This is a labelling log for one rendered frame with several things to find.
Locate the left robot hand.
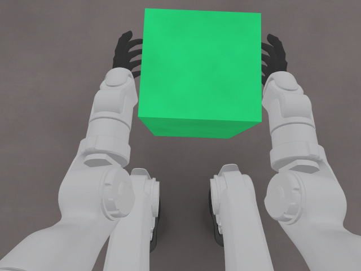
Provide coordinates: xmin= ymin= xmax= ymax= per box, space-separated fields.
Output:
xmin=112 ymin=31 xmax=143 ymax=79

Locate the right robot forearm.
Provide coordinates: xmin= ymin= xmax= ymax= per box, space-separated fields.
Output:
xmin=262 ymin=71 xmax=347 ymax=209

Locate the left robot forearm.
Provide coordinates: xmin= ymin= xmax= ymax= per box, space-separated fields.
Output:
xmin=58 ymin=67 xmax=138 ymax=202

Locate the carton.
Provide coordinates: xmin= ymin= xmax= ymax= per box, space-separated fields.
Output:
xmin=138 ymin=8 xmax=262 ymax=139

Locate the robot foot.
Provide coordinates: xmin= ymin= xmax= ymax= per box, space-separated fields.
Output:
xmin=209 ymin=189 xmax=224 ymax=247
xmin=149 ymin=196 xmax=161 ymax=253

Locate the robot left upper arm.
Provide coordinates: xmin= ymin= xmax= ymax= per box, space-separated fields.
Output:
xmin=0 ymin=165 xmax=135 ymax=271

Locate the robot right foot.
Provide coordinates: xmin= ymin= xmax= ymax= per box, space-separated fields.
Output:
xmin=209 ymin=189 xmax=224 ymax=247

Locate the right robot hand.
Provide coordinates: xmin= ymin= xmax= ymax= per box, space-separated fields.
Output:
xmin=261 ymin=34 xmax=288 ymax=87

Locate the robot left foot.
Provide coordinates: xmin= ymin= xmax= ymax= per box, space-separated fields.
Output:
xmin=149 ymin=196 xmax=161 ymax=253

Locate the robot right upper arm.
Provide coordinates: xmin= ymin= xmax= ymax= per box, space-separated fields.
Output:
xmin=264 ymin=170 xmax=361 ymax=271

